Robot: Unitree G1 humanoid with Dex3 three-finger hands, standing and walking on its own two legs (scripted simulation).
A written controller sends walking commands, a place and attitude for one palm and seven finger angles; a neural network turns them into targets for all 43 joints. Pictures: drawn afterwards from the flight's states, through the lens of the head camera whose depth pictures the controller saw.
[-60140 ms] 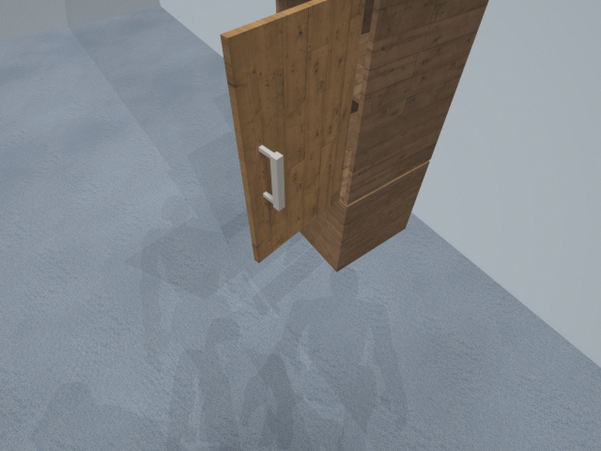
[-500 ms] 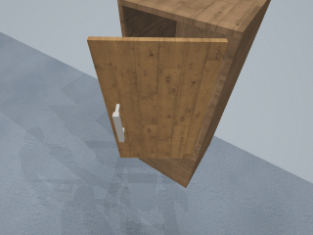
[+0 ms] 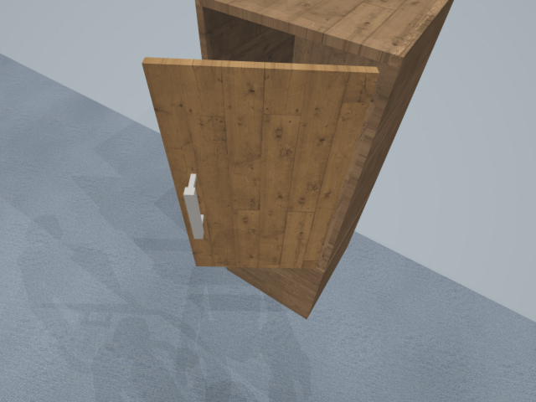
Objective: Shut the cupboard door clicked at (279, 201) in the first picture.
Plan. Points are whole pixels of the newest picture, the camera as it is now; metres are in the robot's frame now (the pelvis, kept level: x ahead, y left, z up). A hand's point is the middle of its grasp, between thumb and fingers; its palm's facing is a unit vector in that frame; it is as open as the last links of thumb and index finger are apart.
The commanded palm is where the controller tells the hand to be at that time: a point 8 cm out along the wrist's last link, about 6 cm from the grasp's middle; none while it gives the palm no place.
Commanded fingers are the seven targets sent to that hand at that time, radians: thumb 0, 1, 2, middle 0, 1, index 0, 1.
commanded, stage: look again from close up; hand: left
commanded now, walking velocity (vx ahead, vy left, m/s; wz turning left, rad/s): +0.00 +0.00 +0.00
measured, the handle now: (196, 207) +0.48 +0.17 -0.05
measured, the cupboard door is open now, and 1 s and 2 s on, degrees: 32 32 32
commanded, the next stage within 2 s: shuffle to correct the standing spot in 0.50 s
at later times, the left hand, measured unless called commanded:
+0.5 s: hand out of the picture +0.05 +0.25 -0.15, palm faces +0.00 -0.94 -0.33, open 7.4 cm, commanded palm none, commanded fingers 0.00 0.90 0.90 -0.20 -0.30 -0.20 -0.30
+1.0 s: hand out of the picture -0.08 +0.17 -0.18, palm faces +0.00 -0.99 -0.14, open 7.4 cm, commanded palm none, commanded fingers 0.00 0.90 0.90 -0.20 -0.30 -0.20 -0.30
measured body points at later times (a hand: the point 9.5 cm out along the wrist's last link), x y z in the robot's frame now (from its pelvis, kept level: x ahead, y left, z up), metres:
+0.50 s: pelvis -0.03 +0.02 +0.00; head -0.06 +0.02 +0.45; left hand +0.05 +0.30 -0.13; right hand +0.08 -0.27 -0.12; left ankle +0.01 +0.10 -0.74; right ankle -0.03 -0.11 -0.74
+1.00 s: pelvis -0.02 +0.01 -0.01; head -0.02 +0.01 +0.44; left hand -0.08 +0.22 -0.17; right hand -0.04 -0.21 -0.17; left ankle +0.01 +0.10 -0.74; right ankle -0.03 -0.11 -0.74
